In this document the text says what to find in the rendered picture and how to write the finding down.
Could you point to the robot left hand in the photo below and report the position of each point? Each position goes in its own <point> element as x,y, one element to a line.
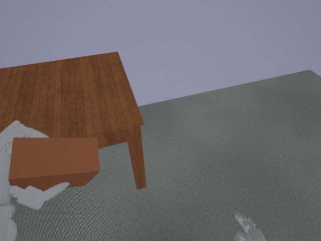
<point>31,197</point>

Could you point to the table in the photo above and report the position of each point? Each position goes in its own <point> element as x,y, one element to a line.
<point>83,97</point>

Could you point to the robot right hand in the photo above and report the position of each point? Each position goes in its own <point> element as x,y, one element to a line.
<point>248,225</point>

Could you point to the robot left forearm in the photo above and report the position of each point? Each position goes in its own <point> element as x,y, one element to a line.
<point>8,228</point>

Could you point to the sponge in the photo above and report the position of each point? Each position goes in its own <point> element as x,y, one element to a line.
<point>46,162</point>

